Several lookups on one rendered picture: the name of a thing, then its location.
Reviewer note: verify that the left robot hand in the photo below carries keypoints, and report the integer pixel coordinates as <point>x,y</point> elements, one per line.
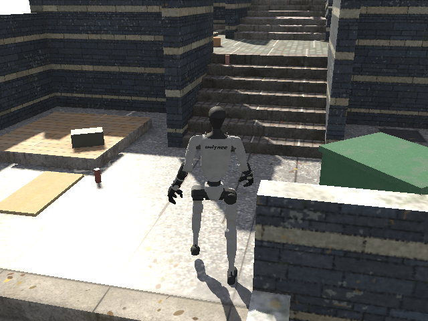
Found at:
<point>171,194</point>

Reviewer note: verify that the humanoid robot head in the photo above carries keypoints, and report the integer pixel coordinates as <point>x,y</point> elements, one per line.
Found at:
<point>216,117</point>

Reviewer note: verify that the robot left upper arm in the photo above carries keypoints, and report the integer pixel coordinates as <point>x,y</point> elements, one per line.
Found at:
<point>190,152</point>

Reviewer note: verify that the robot left forearm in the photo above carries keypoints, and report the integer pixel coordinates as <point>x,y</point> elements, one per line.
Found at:
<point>179,178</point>

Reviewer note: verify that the robot right upper arm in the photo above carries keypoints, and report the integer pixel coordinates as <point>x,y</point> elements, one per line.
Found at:
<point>240,153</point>

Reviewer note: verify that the right robot foot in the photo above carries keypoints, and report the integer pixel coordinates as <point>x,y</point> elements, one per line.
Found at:
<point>231,278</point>

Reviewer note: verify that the robot right forearm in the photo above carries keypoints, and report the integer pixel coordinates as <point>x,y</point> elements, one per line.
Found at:
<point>248,174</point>

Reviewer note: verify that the right robot hand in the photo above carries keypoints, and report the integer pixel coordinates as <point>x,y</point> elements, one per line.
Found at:
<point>247,184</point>

